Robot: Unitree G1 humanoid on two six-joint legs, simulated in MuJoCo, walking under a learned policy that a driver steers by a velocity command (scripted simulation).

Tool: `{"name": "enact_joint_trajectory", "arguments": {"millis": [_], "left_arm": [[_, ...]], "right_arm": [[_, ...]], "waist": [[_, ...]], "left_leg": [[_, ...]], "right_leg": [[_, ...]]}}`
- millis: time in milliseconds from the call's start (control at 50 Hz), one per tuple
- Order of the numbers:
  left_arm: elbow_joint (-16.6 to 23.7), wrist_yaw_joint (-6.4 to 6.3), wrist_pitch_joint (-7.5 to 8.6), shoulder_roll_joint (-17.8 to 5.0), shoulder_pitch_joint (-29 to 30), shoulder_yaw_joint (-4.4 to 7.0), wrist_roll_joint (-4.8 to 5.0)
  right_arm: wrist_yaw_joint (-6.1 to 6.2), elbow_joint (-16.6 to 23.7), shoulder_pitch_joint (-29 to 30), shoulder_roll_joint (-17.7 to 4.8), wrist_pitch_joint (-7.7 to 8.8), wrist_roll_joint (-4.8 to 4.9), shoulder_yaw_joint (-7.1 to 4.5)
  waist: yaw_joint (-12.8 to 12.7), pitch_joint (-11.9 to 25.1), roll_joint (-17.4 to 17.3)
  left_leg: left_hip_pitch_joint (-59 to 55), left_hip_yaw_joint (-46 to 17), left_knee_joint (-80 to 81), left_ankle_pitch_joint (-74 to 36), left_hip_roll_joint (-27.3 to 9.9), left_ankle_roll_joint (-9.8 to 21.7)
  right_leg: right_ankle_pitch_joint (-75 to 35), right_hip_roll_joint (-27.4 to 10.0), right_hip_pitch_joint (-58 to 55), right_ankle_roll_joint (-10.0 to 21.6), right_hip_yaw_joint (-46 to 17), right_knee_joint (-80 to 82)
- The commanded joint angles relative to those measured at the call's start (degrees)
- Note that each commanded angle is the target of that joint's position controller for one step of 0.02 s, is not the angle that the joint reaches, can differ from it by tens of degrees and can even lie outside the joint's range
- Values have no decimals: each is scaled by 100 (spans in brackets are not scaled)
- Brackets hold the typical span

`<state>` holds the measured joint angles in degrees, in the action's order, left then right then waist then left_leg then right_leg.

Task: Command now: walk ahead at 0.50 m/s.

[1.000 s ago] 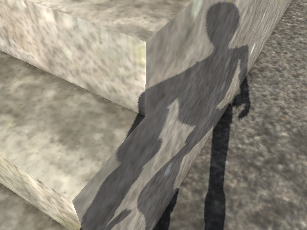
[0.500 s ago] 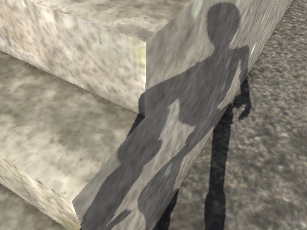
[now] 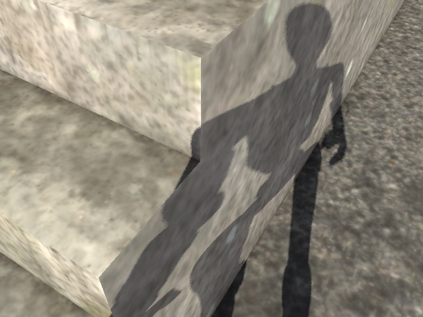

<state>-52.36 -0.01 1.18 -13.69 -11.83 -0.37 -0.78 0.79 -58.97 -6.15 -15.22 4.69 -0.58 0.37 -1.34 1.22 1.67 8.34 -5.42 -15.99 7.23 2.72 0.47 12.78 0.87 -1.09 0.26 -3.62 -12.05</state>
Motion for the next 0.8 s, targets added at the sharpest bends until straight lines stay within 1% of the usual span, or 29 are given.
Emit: {"name": "enact_joint_trajectory", "arguments": {"millis": [20,640,720,800], "left_arm": [[286,-38,58,-647,70,155,4],[283,-39,55,-646,58,159,6],[194,-32,22,-743,-153,208,15],[121,-41,-57,-723,-269,243,15]], "right_arm": [[19,286,255,-749,67,4,-135],[21,293,246,-745,66,6,-137],[-30,170,5,-801,81,-8,-172],[-55,78,-86,-790,44,-12,-203]], "waist": [[-9,82,-89],[-13,75,-88],[-7,66,-64],[-9,-9,-109]], "left_leg": [[-250,-499,118,-869,-568,15],[-232,-524,110,-879,-557,6],[-266,-496,-17,-1295,-580,41],[-193,-498,-69,-1103,-578,61]], "right_leg": [[-1399,-503,293,-216,-311,80],[-1393,-503,272,-225,-291,83],[-1717,-506,233,-231,-255,-42],[-1408,-463,338,-214,-217,-108]]}}
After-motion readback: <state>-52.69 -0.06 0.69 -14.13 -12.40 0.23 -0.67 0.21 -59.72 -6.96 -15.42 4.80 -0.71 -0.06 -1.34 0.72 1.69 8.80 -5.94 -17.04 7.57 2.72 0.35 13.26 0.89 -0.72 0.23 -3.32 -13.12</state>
